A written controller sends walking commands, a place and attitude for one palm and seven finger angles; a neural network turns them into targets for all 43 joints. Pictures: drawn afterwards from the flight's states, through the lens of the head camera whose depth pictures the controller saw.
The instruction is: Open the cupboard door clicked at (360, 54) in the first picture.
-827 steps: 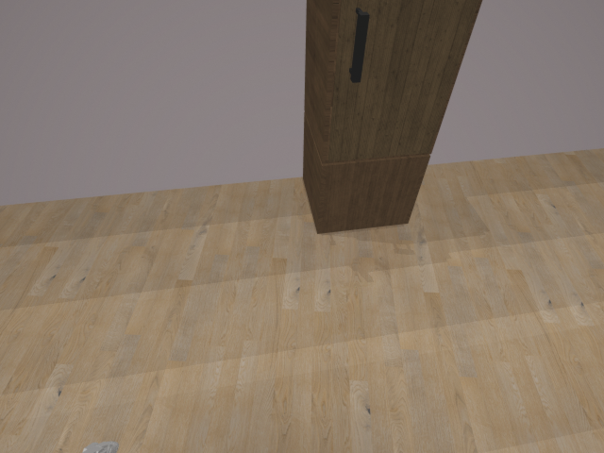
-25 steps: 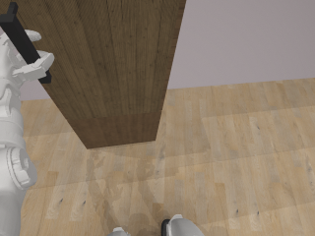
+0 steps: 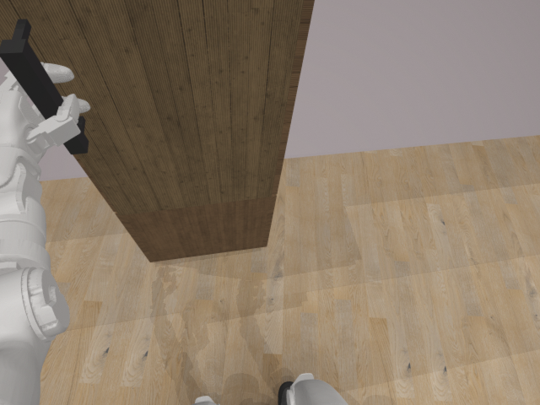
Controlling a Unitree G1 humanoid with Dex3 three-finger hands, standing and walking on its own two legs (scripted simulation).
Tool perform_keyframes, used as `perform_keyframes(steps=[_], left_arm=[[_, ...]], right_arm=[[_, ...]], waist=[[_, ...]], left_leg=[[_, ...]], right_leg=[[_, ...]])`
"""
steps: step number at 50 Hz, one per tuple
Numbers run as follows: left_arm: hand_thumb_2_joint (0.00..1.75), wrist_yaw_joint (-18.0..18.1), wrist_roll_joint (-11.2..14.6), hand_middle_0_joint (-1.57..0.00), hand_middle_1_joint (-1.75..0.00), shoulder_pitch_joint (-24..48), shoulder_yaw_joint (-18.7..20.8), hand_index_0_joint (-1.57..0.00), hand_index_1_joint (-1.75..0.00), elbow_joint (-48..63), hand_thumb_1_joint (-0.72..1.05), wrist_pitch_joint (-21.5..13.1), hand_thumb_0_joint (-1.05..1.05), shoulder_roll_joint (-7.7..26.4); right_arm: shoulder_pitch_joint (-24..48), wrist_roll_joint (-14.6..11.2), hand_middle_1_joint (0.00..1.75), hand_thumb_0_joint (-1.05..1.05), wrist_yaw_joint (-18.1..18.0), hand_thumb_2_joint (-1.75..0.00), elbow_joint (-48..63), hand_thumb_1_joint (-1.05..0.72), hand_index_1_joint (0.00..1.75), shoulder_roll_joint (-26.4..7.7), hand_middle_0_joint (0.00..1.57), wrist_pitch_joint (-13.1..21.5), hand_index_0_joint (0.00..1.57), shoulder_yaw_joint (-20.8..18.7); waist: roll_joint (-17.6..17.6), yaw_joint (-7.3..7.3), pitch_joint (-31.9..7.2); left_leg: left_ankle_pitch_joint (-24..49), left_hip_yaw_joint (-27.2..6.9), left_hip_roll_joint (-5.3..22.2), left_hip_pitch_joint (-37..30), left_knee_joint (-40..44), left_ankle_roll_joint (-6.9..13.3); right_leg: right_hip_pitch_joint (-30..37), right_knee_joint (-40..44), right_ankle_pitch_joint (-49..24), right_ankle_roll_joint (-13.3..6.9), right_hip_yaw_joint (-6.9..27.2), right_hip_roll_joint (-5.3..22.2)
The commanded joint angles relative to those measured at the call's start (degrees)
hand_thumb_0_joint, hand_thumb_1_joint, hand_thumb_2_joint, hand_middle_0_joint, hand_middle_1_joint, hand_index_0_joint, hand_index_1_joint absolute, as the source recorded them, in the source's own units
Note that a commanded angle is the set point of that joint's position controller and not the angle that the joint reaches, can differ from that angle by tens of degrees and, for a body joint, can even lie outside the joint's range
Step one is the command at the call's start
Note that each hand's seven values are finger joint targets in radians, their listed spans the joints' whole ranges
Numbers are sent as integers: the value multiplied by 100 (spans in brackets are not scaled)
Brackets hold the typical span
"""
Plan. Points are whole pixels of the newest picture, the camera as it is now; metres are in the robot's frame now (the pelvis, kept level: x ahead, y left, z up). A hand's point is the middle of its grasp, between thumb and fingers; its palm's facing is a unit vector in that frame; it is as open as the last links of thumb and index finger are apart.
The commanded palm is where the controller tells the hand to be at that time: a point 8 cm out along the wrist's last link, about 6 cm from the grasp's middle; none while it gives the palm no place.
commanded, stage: pull the door open along its arc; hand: left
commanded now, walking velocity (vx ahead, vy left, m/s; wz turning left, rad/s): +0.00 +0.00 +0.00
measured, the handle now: (54, 94) +0.54 +0.27 +0.11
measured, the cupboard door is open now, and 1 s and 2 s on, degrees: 1 24 46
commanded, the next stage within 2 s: open thumb and fingers to let go in 1.24 s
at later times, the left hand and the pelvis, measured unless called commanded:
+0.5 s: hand (91, 170) +0.41 +0.20 +0.10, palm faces +0.45 -0.89 +0.04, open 5.8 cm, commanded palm +0.37 +0.24 +0.10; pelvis +0.00 -0.01 +0.01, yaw +3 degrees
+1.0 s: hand (114, 200) +0.37 +0.16 +0.10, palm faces +0.49 -0.87 +0.02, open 6.0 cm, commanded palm +0.29 +0.18 +0.10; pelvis +0.00 -0.02 +0.02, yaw +1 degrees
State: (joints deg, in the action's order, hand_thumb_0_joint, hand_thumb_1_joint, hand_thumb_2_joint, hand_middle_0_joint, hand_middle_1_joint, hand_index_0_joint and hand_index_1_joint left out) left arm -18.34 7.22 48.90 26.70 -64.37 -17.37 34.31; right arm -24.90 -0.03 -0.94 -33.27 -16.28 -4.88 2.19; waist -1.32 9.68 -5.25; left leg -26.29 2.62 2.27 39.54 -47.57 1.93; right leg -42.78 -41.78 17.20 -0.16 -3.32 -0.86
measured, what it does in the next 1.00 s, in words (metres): stands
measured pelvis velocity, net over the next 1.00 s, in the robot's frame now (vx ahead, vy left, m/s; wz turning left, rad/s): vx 0.00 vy -0.02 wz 0.02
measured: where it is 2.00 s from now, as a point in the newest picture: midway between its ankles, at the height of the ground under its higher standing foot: outside the picture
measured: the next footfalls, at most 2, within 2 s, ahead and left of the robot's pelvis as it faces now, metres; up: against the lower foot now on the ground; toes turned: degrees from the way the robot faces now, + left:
none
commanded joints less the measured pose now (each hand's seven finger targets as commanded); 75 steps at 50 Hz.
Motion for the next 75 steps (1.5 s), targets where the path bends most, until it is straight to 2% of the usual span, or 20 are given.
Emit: perform_keyframes(steps=[1, 11, 13, 14, 15, 19, 21, 23, 26, 28, 33, 43, 50, 52, 58, 61, 65, 67, 70, 75], left_arm=[[90, -109, 301, -40, -135, 1114, 214, -40, -135, 1778, 90, -374, 0, 1415], [90, 124, 814, -40, -135, -1635, -88, -40, -135, 4065, 90, -10, 0, 224], [90, 259, 794, -40, -135, -1648, -190, -40, -135, 4372, 90, 63, 0, 110], [90, 1081, 1008, -40, -135, -1095, 475, -40, -135, 4768, 90, 141, 0, 50], [90, 1496, 861, -40, -135, -1188, -56, -40, -135, 4581, 90, 265, 0, -572], [90, 2935, 68, -40, -135, -142, -447, -40, -135, 4524, 90, 382, 0, -1043], [90, 3606, -342, -40, -135, 48, -668, -40, -135, 4362, 90, 425, 0, -1409], [90, 3925, -673, -40, -135, 101, -1015, -40, -135, 4128, 90, 410, 0, -1700], [90, 4245, -829, -40, -135, 571, -1148, -40, -135, 4186, 90, 251, 0, -1891], [90, 4268, -914, -40, -135, 721, -1263, -40, -135, 4065, 90, 133, 0, -1910], [90, 4085, -867, -40, -135, 918, -1186, -40, -135, 3734, 90, -152, 0, -1739], [90, 3808, -421, -40, -135, -936, -1249, -40, -135, 4554, 90, -311, 0, -2139], [90, 3942, -376, -40, -135, -2939, -2099, -40, -135, 6435, 90, -29, 0, -2965], [90, 4057, -485, -40, -135, -3403, -2604, -40, -135, 7024, 90, 128, 0, -3393], [90, 4703, -1016, -40, -135, -4849, -3307, -40, -135, 8214, 90, 748, 0, -3803], [90, 4945, -1291, -40, -135, -5535, -3852, -40, -135, 8682, 90, 1071, 0, -4201], [90, 5194, -1353, -40, -135, -4953, -4346, -40, -135, 8555, 90, 1491, 0, -4753], [90, 5330, -1271, -40, -135, -4130, -4013, -40, -135, 8284, 90, 1609, 0, -4467], [81, 5341, -1278, -38, -133, -4206, -4027, -38, -133, 8074, 69, 1763, 0, -4573], [66, 5103, -1270, -36, -129, -4150, -4120, -36, -129, 8179, 34, 1751, 0, -4549]], right_arm=[[-621, -69, 30, 0, -10, -90, 499, -90, 30, -976, 20, 77, 20, -411], [64, -195, 30, 0, 126, -90, 938, -90, 30, -737, 20, 335, 20, -470], [202, -204, 30, 0, 106, -90, 925, -90, 30, -743, 20, 399, 20, -448], [477, -198, 30, 0, 122, -90, 943, -90, 30, -572, 20, 468, 20, -449], [503, -168, 30, 0, 128, -90, 828, -90, 30, -561, 20, 515, 20, -452], [532, 4, 30, 0, 88, -90, 440, -90, 30, -501, 20, 606, 20, -454], [616, 115, 30, 0, 71, -90, 352, -90, 30, -414, 20, 619, 20, -437], [580, 184, 30, 0, 58, -90, 279, -90, 30, -419, 20, 626, 20, -452], [720, 231, 30, 0, 3, -90, 233, -90, 30, -337, 20, 647, 20, -458], [661, 268, 30, 0, -29, -90, 165, -90, 30, -344, 20, 671, 20, -461], [672, 272, 30, 0, -97, -90, 84, -90, 30, -347, 20, 738, 20, -449], [726, 176, 30, 0, 5, -90, 231, -90, 30, -361, 20, 895, 20, -536], [1246, 136, 30, 0, 104, -90, 558, -90, 30, -260, 20, 984, 20, -529], [1431, 149, 30, 0, 115, -90, 669, -90, 30, -200, 20, 996, 20, -507], [1803, 257, 30, 0, 96, -90, 936, -90, 30, -45, 20, 869, 20, -418], [2015, 308, 30, 0, 147, -90, 1072, -90, 30, 90, 20, 706, 20, -372], [2406, 304, 30, 0, 193, -90, 1006, -90, 30, 176, 20, 447, 20, -270], [2520, 306, 30, 0, 121, -90, 891, -90, 30, 176, 20, 334, 20, -223], [2528, 319, 30, 0, 67, -90, 884, -90, 30, 224, 20, 211, 20, -218], [2403, 313, 30, 0, 17, -90, 959, -90, 30, 230, 20, 117, 20, -209]], waist=[[-605, -462, -2708], [-309, -913, -2354], [-309, -819, -2056], [-134, -1157, -1932], [-159, -895, -1643], [-215, -684, -1504], [-276, -717, -1704], [200, -590, -1749], [-116, -611, -2009], [140, -531, -2017], [-1, -551, -1952], [133, -924, -2036], [122, -1145, -1622], [123, -1115, -1410], [565, -1136, -974], [496, -1171, -889], [242, -1041, -491], [359, -1004, -521], [303, -1106, -832], [519, -1027, -956]], left_leg=[[3597, -374, -35, -1283, 538, -93], [4104, -223, -57, -1381, 895, -87], [3989, -228, -73, -1474, 928, -118], [3601, -266, -150, -1240, 945, -191], [3312, -242, -148, -1276, 1003, -228], [2625, -298, -190, -1302, 996, -245], [2554, -330, -218, -1333, 966, -257], [2422, -363, -199, -1336, 950, -228], [2415, -311, -237, -1427, 928, -245], [2414, -352, -220, -1385, 921, -229], [2111, -312, -260, -1265, 980, -186], [2464, -162, -253, -1395, 1203, -161], [2511, -86, -220, -1718, 1497, -149], [2490, -102, -196, -1859, 1547, -150], [2184, -200, -196, -1927, 1541, -143], [2259, -207, -213, -2015, 1425, -153], [2043, -313, -235, -2045, 1255, -167], [1869, -359, -298, -1961, 1199, -174], [2026, -353, -339, -2005, 1158, -174], [2217, -367, -329, -2028, 1124, -153]], right_leg=[[2166, 54, -2617, -128, 145, -145], [2945, 160, -3238, -147, 148, -44], [2803, 217, -3111, -141, 91, -55], [2719, 288, -2840, -133, 4, -95], [2551, 316, -2565, -108, -19, -97], [2217, 345, -1938, -96, -8, -5], [2202, 294, -1786, -127, -17, 29], [2189, 337, -1732, -121, -20, 24], [2290, 323, -1823, -135, 38, 52], [2342, 342, -1889, -129, 40, 50], [2441, 418, -1765, -129, 104, 56], [3126, 591, -2171, -153, 93, 26], [3365, 820, -2046, -166, 70, 100], [3291, 844, -1932, -166, 29, 114], [3275, 898, -1591, -163, 22, 185], [3232, 821, -1720, -190, -9, 190], [2802, 785, -1460, -222, -103, 169], [2703, 780, -1304, -202, -85, 181], [2865, 701, -1544, -209, -53, 193], [3047, 699, -2016, -155, 26, 241]])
